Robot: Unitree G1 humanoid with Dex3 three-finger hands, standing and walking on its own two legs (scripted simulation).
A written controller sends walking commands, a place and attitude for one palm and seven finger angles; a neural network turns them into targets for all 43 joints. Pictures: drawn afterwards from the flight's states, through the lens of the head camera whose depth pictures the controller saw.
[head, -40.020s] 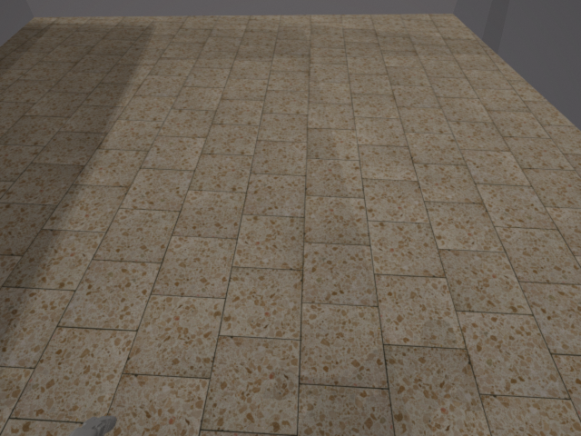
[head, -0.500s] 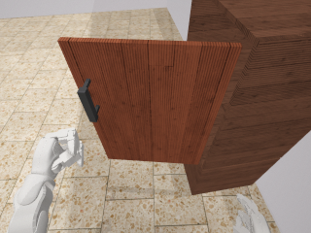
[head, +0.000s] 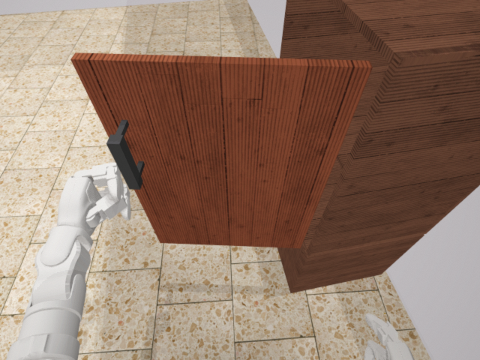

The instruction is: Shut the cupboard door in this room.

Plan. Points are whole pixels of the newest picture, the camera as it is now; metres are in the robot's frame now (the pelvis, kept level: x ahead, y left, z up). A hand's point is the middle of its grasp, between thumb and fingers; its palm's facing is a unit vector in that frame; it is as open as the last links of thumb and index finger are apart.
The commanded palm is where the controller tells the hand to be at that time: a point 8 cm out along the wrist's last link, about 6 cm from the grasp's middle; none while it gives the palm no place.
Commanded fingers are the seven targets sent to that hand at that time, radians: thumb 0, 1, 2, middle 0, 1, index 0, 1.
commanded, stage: bring the fist close to the handle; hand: left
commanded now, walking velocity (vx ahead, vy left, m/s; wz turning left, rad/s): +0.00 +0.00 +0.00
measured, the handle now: (129, 155) +0.44 +0.22 +0.08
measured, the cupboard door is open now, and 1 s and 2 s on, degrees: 77 75 56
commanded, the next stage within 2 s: push the door shut along its arc in 0.44 s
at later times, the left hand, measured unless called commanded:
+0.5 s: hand (119, 202) +0.34 +0.21 +0.08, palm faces +0.02 -1.00 -0.02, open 3.1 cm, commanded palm +0.31 +0.26 +0.08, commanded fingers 0.00 0.90 0.90 -1.30 -1.50 -1.30 -1.50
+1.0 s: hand (130, 183) +0.37 +0.20 +0.09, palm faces -0.08 -1.00 -0.04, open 3.1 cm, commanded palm +0.36 +0.24 +0.08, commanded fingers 0.00 0.90 0.90 -1.30 -1.50 -1.30 -1.50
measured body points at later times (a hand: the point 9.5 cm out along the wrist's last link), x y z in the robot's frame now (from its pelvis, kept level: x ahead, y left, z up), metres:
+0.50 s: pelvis +0.00 +0.01 +0.00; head +0.04 +0.01 +0.45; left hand +0.33 +0.26 +0.09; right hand +0.14 -0.24 -0.09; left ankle +0.00 +0.09 -0.71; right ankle -0.01 -0.09 -0.71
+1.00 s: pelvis -0.01 +0.01 +0.00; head +0.04 +0.01 +0.45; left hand +0.37 +0.26 +0.09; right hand +0.10 -0.25 -0.10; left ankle +0.00 +0.09 -0.71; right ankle -0.01 -0.09 -0.71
